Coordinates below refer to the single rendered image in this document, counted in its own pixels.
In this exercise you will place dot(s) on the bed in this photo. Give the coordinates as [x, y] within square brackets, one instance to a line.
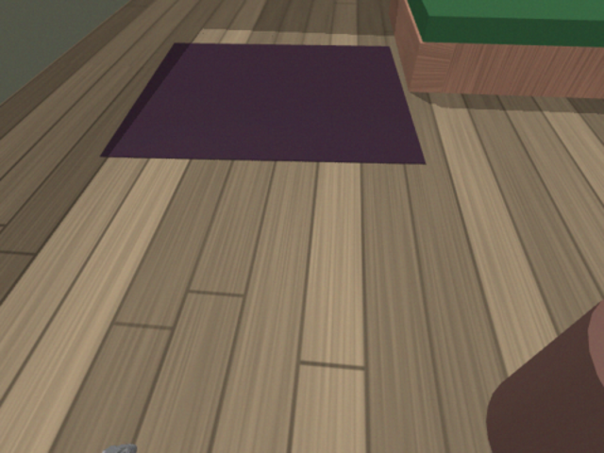
[551, 48]

